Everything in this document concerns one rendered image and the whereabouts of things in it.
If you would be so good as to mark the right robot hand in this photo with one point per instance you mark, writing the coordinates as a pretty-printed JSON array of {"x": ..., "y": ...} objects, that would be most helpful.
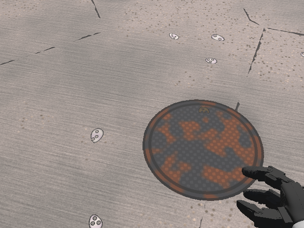
[{"x": 284, "y": 209}]

